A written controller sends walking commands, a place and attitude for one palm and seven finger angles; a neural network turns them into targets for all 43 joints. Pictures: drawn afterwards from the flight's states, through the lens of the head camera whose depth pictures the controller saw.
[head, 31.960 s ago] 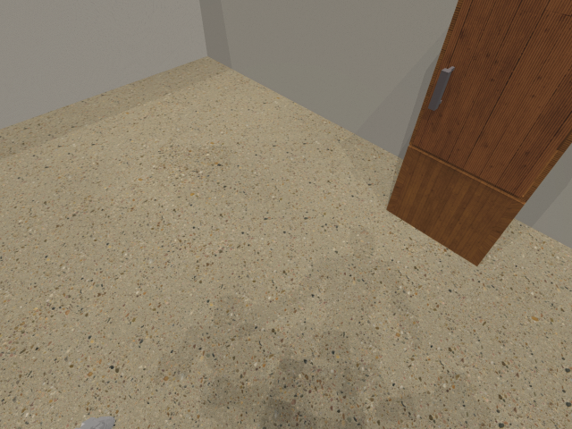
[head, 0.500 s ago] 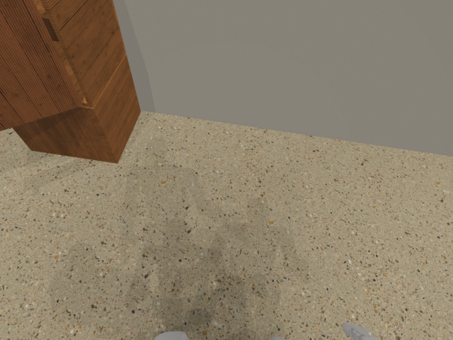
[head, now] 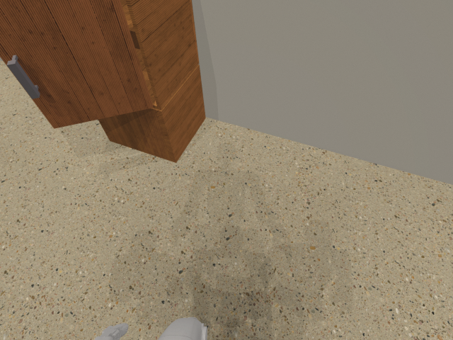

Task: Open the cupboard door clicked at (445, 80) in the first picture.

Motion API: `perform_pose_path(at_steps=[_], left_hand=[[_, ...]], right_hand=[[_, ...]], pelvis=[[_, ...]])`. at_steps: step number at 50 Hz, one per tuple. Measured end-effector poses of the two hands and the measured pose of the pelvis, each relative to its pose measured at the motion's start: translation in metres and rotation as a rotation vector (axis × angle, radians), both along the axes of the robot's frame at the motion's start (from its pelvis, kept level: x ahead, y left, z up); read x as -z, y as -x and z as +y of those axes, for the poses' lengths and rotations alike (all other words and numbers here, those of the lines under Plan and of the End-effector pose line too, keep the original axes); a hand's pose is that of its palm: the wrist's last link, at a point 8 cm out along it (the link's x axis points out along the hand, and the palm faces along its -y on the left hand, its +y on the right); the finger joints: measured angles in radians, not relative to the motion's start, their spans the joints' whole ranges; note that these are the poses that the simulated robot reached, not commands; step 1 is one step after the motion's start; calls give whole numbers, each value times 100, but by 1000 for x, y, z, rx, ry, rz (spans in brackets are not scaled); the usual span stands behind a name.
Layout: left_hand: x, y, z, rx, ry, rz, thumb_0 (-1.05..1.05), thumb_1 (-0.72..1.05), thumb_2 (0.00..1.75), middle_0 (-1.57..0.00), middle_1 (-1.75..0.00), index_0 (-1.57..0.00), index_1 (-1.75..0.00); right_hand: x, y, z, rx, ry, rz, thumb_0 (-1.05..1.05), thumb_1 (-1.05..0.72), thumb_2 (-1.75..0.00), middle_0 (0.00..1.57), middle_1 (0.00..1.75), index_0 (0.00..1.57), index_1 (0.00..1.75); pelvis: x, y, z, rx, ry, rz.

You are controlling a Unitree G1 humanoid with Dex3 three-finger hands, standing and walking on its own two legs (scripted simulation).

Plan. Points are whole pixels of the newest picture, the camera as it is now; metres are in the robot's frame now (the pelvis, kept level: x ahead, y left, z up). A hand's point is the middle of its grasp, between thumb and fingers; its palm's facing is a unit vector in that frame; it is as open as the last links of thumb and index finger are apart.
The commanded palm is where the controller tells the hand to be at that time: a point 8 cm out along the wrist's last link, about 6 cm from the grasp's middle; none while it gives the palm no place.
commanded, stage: turn to face it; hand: left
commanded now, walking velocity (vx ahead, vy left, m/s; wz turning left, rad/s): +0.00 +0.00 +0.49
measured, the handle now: (25, 76) +0.90 +0.73 -0.08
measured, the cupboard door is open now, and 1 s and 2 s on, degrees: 39 39 39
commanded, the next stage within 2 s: take the last steps up to it in 0.48 s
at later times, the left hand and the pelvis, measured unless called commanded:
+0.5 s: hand out of the picture +0.04 +0.22 -0.16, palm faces +0.25 -0.94 -0.25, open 7.4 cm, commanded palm none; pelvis +0.01 +0.00 +0.00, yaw +12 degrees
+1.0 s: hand out of the picture -0.08 +0.19 -0.18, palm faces +0.47 -0.86 -0.19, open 7.4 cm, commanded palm none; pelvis +0.04 +0.04 +0.00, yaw +22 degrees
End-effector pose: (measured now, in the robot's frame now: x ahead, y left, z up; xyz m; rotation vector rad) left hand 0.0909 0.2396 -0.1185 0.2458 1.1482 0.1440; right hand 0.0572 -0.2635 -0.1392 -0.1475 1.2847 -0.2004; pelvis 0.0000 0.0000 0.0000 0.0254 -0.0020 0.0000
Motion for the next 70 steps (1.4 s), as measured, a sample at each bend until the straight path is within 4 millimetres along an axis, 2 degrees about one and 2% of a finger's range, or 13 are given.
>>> perform_pose_path(at_steps=[5,10,13,21,29,36,40,47,52,54,57,64,70], left_hand=[[12,34,1,-91,44,47,0,90,90,-21,-30,-20,-30],[38,71,23,-198,75,109,0,90,90,-21,-30,-21,-30],[40,86,35,-243,62,158,1,90,90,-21,-30,-20,-30],[18,82,40,-290,36,109,1,91,90,-20,-30,-20,-30],[11,71,8,-294,-3,29,0,91,90,-20,-30,-20,-30],[5,98,-26,-353,52,57,0,90,90,-20,-30,-20,-30],[6,123,-30,-421,78,92,0,92,90,-21,-30,-20,-30],[18,180,-21,-548,131,216,0,91,90,-21,-30,-20,-30],[37,203,7,-581,160,335,1,91,90,-20,-30,-20,-30],[36,192,23,-566,151,341,1,91,90,-20,-30,-20,-30],[29,155,49,-540,130,270,1,91,90,-20,-30,-20,-30],[11,33,97,-454,84,50,1,91,90,-20,-30,-20,-30],[5,-75,115,-352,52,-68,0,91,90,-20,-30,-20,-30]], right_hand=[[-10,-36,10,-101,15,-21,0,-91,-90,20,30,20,30],[-11,-77,34,-210,52,-94,0,-91,-90,20,30,20,30],[-16,-89,47,-257,64,-121,0,-91,-90,20,30,20,30],[-18,-83,60,-301,28,-94,0,-91,-90,20,30,20,30],[12,-68,36,-284,-41,-26,0,-90,-90,21,30,20,30],[2,-67,19,-306,-31,30,0,-91,-90,20,30,20,30],[-8,-76,22,-348,-15,50,0,-91,-90,20,30,20,30],[-18,-123,68,-469,9,9,1,-91,-90,20,30,20,30],[-12,-156,116,-510,23,-111,0,-91,-90,20,30,20,30],[-13,-154,128,-501,18,-116,0,-91,-90,20,30,20,30],[-13,-140,141,-483,2,-70,0,-91,-90,20,30,20,30],[-3,-104,143,-406,-20,109,0,-93,-90,20,30,20,30],[13,-88,140,-322,-47,254,0,-91,-90,20,30,20,30]], pelvis=[[-1,-4,2,-66,-10,4],[14,-7,17,-127,15,11],[12,-7,19,-145,17,9],[-2,-8,13,-188,34,-1],[9,-11,-15,-227,8,-6],[-4,-13,-21,-282,-3,-20],[-9,-19,-17,-318,-6,-11],[-8,-30,14,-374,0,0],[9,-40,50,-384,15,-2],[7,-45,59,-379,13,-2],[0,-58,71,-381,14,-3],[-5,-95,93,-375,-2,-9],[5,-142,101,-356,-22,-12]])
